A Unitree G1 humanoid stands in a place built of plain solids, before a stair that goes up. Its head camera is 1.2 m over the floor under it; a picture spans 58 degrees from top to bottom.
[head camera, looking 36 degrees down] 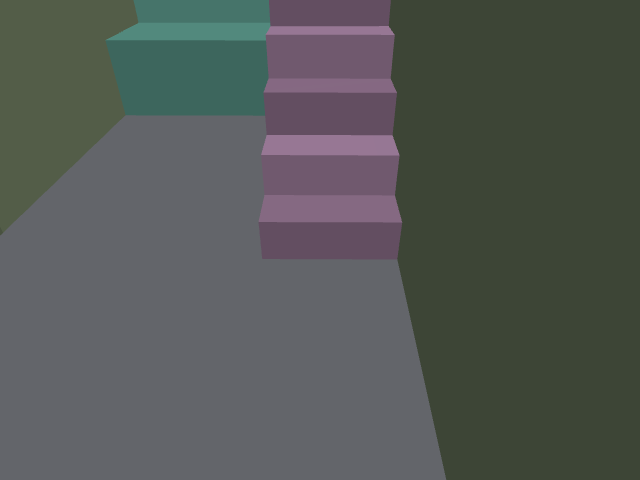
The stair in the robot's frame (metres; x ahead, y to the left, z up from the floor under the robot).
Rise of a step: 0.20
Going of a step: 0.23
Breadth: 0.60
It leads straight ahead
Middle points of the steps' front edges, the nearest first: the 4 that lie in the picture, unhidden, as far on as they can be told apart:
1.51 -0.04 0.20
1.73 -0.04 0.39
1.96 -0.05 0.59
2.19 -0.05 0.79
